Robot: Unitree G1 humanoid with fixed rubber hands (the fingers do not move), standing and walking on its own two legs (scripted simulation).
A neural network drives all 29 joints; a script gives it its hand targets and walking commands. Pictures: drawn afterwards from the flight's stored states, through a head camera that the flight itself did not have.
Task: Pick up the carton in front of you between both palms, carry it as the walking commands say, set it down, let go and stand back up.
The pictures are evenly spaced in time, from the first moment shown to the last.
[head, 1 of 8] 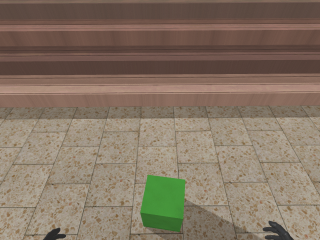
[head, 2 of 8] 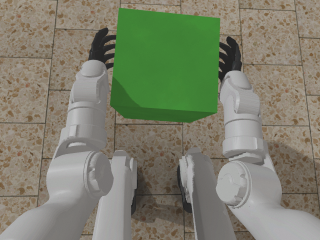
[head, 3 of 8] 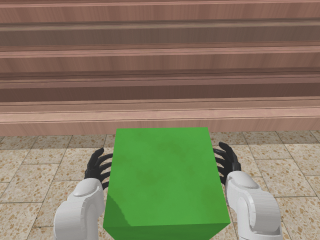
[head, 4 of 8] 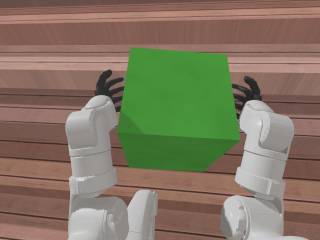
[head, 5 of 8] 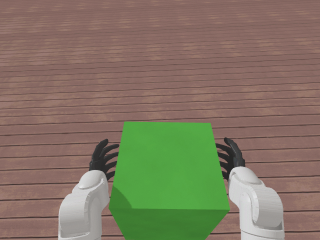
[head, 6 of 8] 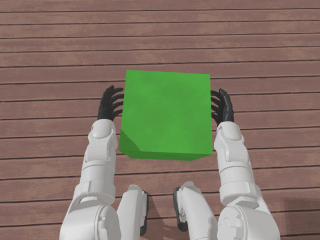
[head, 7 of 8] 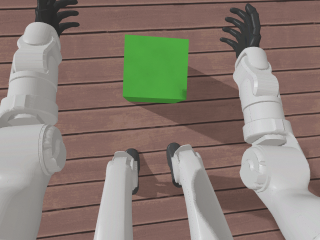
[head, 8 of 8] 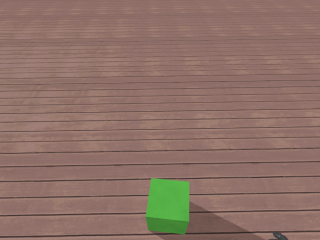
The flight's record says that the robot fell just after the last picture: no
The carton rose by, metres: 2.27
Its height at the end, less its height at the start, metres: +1.52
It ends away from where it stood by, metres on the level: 5.07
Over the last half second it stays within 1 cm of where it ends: yes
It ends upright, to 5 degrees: yes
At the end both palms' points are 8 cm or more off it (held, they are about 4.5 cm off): yes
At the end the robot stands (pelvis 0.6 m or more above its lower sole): yes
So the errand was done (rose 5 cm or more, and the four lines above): yes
